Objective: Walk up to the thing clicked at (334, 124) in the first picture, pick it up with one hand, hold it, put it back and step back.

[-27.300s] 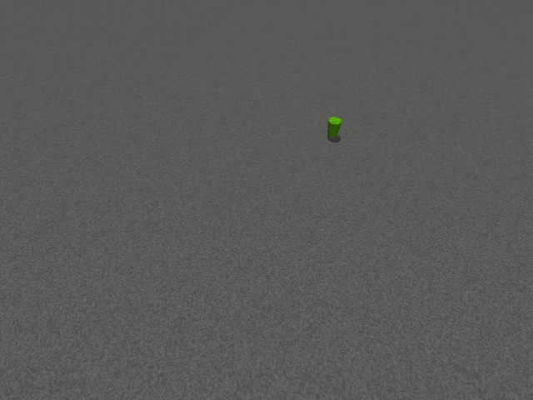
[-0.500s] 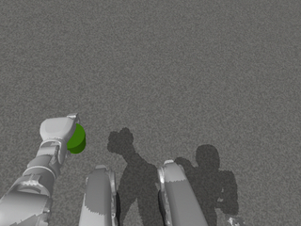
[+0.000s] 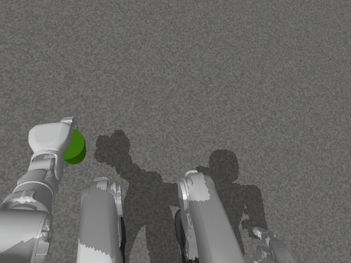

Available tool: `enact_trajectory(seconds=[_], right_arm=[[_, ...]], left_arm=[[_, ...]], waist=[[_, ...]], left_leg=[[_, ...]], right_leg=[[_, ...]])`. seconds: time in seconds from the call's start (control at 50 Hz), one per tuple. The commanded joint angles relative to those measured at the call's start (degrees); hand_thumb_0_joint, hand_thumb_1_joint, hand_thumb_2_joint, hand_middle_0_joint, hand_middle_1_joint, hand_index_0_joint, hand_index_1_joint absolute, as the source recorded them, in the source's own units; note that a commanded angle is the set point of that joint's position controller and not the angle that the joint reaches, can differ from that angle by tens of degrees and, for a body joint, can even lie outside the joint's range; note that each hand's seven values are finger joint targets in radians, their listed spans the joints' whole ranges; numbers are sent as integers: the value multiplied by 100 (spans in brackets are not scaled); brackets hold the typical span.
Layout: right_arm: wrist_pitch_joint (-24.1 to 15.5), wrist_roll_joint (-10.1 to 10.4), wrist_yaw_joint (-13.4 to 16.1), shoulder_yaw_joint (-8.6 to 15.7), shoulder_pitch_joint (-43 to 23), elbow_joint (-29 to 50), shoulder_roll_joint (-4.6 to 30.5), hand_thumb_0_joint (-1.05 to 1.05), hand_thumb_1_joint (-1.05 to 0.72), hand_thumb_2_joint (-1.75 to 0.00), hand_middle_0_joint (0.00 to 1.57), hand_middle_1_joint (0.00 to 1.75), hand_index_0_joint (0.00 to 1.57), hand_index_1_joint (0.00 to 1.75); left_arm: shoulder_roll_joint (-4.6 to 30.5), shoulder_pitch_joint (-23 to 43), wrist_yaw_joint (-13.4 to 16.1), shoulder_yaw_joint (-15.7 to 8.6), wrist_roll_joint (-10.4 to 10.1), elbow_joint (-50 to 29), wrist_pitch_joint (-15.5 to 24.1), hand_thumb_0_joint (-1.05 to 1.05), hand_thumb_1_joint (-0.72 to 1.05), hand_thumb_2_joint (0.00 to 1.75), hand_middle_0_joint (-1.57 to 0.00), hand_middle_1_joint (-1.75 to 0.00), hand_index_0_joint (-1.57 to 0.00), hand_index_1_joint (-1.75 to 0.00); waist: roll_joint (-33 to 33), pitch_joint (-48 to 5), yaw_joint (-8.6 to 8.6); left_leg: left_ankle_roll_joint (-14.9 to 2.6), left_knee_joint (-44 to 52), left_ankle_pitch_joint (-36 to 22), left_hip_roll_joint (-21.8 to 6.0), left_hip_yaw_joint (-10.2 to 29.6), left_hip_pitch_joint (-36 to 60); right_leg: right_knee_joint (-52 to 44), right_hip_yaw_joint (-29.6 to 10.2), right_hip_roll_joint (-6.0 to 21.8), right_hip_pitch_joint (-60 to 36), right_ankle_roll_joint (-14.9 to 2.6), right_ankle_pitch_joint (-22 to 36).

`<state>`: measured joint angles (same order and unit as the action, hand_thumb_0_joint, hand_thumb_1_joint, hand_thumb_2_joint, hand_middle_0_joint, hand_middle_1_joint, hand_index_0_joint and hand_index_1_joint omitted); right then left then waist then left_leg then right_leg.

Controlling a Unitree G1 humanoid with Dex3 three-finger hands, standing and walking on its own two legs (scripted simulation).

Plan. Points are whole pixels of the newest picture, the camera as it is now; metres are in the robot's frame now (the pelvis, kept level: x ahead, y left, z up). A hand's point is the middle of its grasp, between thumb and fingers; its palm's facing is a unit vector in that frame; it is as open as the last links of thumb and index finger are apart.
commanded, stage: crouch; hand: left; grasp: from above
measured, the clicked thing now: (70, 149) +0.41 +0.23 -0.24
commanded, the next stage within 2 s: lower in 0.38 s
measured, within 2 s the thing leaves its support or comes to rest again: rests again in 1.28 s
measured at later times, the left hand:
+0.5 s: hand (66, 152) +0.40 +0.24 -0.23, palm faces -0.44 -0.05 -0.90, open 10.8 cm
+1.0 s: hand (76, 157) +0.40 +0.23 -0.30, palm faces -0.44 -0.06 -0.90, open 10.8 cm
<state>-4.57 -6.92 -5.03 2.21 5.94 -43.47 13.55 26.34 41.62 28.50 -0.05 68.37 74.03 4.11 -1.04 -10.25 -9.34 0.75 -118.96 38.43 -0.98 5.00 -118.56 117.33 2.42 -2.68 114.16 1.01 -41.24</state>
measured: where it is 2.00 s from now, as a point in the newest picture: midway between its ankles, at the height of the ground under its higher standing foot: (153, 254)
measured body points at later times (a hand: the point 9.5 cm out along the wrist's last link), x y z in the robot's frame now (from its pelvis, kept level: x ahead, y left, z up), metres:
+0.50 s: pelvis -0.01 +0.00 -0.05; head +0.21 +0.03 +0.34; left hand +0.42 +0.24 -0.18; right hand +0.05 -0.28 -0.18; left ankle +0.08 +0.13 -0.40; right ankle +0.07 -0.12 -0.40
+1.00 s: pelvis -0.02 +0.00 -0.10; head +0.22 +0.04 +0.28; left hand +0.41 +0.23 -0.25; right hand +0.05 -0.28 -0.22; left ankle +0.08 +0.13 -0.40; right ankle +0.07 -0.12 -0.40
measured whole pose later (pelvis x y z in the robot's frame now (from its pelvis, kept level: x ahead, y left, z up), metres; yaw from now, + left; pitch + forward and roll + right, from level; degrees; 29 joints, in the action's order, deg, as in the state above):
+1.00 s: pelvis -0.02 +0.00 -0.10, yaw -2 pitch +33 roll -5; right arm -6.4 -9.5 -7.8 -0.5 5.3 -46.7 14.2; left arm 31.8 45.8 34.1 -4.4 70.9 83.3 8.7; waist 1.4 -3.5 -12.4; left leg 1.5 -136.7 37.7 -1.4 7.1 -132.6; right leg 134.7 3.9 -4.3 128.7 1.2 -39.8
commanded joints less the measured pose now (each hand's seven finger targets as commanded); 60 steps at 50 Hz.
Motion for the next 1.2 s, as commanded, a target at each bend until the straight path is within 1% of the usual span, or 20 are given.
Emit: enact_trajectory(seconds=[0.0,0.2,0.34,0.36,0.4,0.46,0.5,0.56,0.58,0.6,0.78,0.82,0.94,0.96,0.98,1.02,1.1,1.12,1.16,1.18], right_arm=[[-33,8,28,389,1043,128,1191,0,-91,-90,20,30,20,30],[-63,-24,23,296,1079,64,1161,0,-91,-90,20,30,20,30],[-100,-45,19,256,1078,2,1161,0,-91,-90,20,30,20,30],[-105,-67,6,223,1102,-15,1139,0,-91,-90,20,30,20,30],[-98,-38,8,239,1097,-39,1195,0,-91,-91,20,30,20,30],[-81,-36,16,227,1088,-80,1200,0,-91,-90,20,30,20,30],[-86,-38,-1,180,1134,-87,1162,0,-91,-90,20,30,20,30],[-88,-38,-17,163,1121,-157,1261,0,-91,-90,20,30,20,30],[-104,-61,-40,121,1175,-144,1224,0,-91,-90,20,30,20,30],[-109,-65,-51,101,1149,-181,1239,0,-91,-90,20,30,20,30],[-188,-162,-139,127,1050,-169,1364,0,-91,-90,20,30,20,30],[-195,-184,-155,130,962,-162,1383,0,-91,-90,20,30,20,30],[-215,-275,-231,92,936,-230,1424,0,-90,-90,20,30,20,30],[-226,-293,-265,54,922,-238,1374,0,-90,-90,20,30,20,30],[-240,-320,-291,22,959,-266,1376,0,-90,-90,20,30,20,30],[-256,-330,-319,1,969,-287,1421,0,-90,-90,20,30,20,30],[-338,-393,-418,-148,1083,-323,1414,0,-90,-90,20,30,20,30],[-341,-386,-441,-170,1049,-347,1403,0,-90,-90,20,30,20,30],[-359,-390,-457,-203,1064,-312,1447,0,-90,-90,20,30,20,30],[-366,-388,-480,-218,1065,-292,1439,0,-90,-90,20,30,20,30]], left_arm=[[1169,1707,222,-195,-43,-912,56,0,40,104,-84,-86,-83,-87],[1553,2035,371,-386,40,-889,231,0,34,99,-79,-84,-78,-85],[1625,2019,394,-473,-41,-553,166,0,34,99,-80,-82,-79,-84],[1478,2081,368,-367,-32,-578,160,0,34,100,-80,-83,-79,-85],[1658,2081,336,-414,-15,-432,159,0,34,99,-80,-82,-79,-84],[1643,2111,274,-414,-54,-396,165,0,33,101,-81,-79,-78,-82],[1453,2027,240,-281,-56,-281,173,0,29,100,-80,-79,-77,-82],[1591,2238,234,-295,-11,16,249,0,29,101,-80,-79,-77,-82],[1392,2214,224,-193,-31,104,282,0,29,101,-79,-79,-77,-82],[1462,2339,230,-195,-43,57,330,0,29,101,-79,-81,-77,-83],[1797,2345,585,-459,183,-117,550,0,34,94,-80,-81,-79,-82],[1879,2320,698,-564,160,-144,535,0,35,96,-80,-83,-79,-84],[1896,2314,926,-676,159,91,398,0,31,101,-81,-77,-78,-79],[1854,2379,912,-585,189,235,373,0,32,99,-80,-78,-78,-80],[1752,2530,898,-466,188,371,378,0,31,99,-79,-79,-77,-81],[1874,2443,924,-613,126,499,369,0,30,101,-78,-79,-76,-82],[1774,2430,879,-519,5,839,388,0,32,97,-77,-82,-77,-83],[1807,2415,849,-469,8,927,425,0,29,97,-76,-81,-75,-82],[1983,2366,834,-602,-31,940,487,0,28,96,-74,-83,-73,-83],[1909,2253,822,-592,-42,1008,509,0,29,97,-75,-83,-74,-84]], waist=[[-1059,-3821,-22],[-968,-3738,-50],[-1030,-3680,-7],[-1054,-3655,-79],[-1020,-3534,-36],[-1083,-3500,-12],[-1037,-3346,-62],[-824,-3176,-122],[-820,-3121,-198],[-809,-3238,-186],[-1331,-3386,-193],[-1394,-3405,-159],[-1373,-3252,-275],[-1346,-3185,-343],[-1274,-3088,-431],[-1161,-3162,-359],[-1003,-3102,-520],[-1058,-3055,-470],[-1009,-3050,-439],[-1024,-3003,-439]], left_leg=[[-176,1022,-1333,55,-237,3340],[-236,579,-860,71,-373,2594],[-237,413,-645,76,-403,2373],[-237,370,-699,83,-405,2323],[-251,333,-611,85,-413,2150],[-239,271,-645,75,-393,2153],[-230,248,-675,86,-396,2083],[-277,44,-654,78,-406,1720],[-265,25,-715,87,-385,1713],[-268,-27,-758,87,-386,1675],[-187,-249,-732,61,-379,1888],[-174,-283,-714,50,-371,1921],[-199,-506,-741,28,-364,1651],[-207,-571,-715,37,-369,1583],[-222,-650,-669,25,-357,1445],[-230,-678,-674,28,-307,1397],[-250,-878,-878,26,-293,1257],[-243,-895,-861,19,-275,1170],[-265,-948,-862,33,-278,1081],[-250,-949,-871,25,-264,1100]], right_leg=[[-1205,315,-33,-1344,-302,1781],[-954,273,-88,-1174,-296,1401],[-799,313,-99,-1002,-308,1140],[-771,314,-90,-1019,-298,1232],[-723,326,-110,-936,-310,1120],[-605,353,-116,-805,-327,1150],[-582,367,-110,-822,-322,1199],[-494,385,-161,-721,-308,1199],[-437,406,-142,-730,-302,1264],[-385,407,-171,-788,-297,1316],[20,528,-201,-476,-336,1263],[101,550,-201,-359,-348,1230],[172,566,-207,-249,-313,1319],[184,550,-215,-269,-307,1308],[186,543,-218,-268,-298,1282],[179,572,-231,-351,-286,1234],[274,614,-260,-640,-218,1522],[321,591,-285,-646,-238,1484],[301,601,-293,-730,-221,1484],[334,632,-301,-739,-225,1491]])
